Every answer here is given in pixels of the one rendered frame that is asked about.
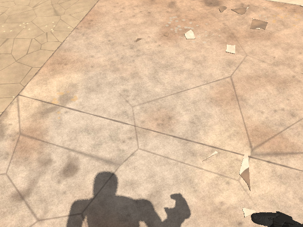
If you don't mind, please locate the right robot hand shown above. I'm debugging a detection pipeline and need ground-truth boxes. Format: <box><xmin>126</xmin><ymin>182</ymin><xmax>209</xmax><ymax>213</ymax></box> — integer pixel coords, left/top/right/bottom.
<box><xmin>251</xmin><ymin>211</ymin><xmax>303</xmax><ymax>227</ymax></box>

